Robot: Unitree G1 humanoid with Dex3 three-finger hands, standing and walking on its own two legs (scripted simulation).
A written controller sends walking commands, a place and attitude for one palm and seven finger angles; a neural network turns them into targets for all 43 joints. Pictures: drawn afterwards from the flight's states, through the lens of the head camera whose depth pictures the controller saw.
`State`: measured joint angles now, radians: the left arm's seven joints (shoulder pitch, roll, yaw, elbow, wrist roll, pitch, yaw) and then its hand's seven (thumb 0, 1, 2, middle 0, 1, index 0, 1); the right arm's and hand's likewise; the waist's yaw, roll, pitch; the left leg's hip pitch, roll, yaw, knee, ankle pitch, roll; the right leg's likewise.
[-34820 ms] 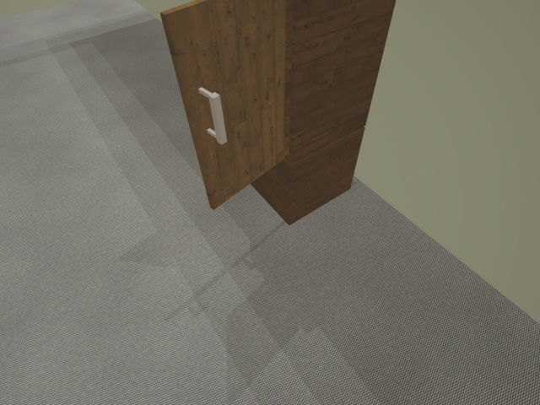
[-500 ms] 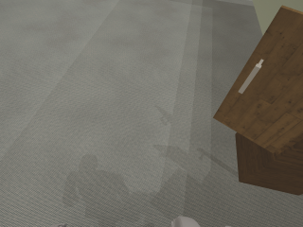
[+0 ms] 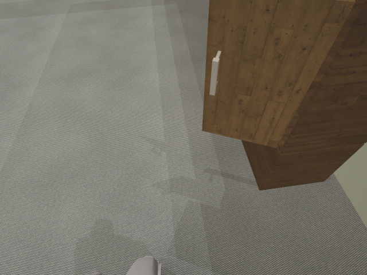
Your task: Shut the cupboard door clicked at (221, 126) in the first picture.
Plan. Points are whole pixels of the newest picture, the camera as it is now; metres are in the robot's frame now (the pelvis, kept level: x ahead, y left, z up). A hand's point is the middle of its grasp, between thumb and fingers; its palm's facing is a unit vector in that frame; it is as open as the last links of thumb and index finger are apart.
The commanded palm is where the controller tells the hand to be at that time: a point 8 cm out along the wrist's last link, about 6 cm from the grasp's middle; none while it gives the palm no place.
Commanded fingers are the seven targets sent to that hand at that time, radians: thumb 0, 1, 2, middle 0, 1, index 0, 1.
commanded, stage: turn to face it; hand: left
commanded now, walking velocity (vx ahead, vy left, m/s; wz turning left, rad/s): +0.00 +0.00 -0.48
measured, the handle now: (215, 73) +0.71 -0.07 +0.01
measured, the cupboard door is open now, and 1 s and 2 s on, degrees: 64 64 64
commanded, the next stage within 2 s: take the last steps up to it in 0.40 s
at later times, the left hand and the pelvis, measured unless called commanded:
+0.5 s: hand out of the picture +0.14 +0.24 -0.17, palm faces -0.20 -0.96 -0.22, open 7.4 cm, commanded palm none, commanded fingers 0.00 0.90 0.90 -0.20 -0.30 -0.20 -0.30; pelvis +0.01 +0.05 +0.00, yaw -14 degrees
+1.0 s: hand out of the picture +0.11 +0.15 -0.18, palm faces -0.27 -0.95 -0.15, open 7.3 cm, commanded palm none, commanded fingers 0.00 0.90 0.90 -0.20 -0.30 -0.20 -0.30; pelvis +0.09 -0.02 -0.01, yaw -18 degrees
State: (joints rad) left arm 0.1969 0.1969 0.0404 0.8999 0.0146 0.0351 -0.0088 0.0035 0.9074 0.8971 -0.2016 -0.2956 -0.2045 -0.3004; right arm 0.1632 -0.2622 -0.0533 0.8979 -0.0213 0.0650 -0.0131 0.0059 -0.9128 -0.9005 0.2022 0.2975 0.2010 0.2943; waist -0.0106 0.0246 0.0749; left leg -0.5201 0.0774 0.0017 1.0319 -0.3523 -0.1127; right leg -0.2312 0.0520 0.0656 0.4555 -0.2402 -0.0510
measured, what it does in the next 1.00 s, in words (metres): steps on the spot, turning right: left foot, then right foot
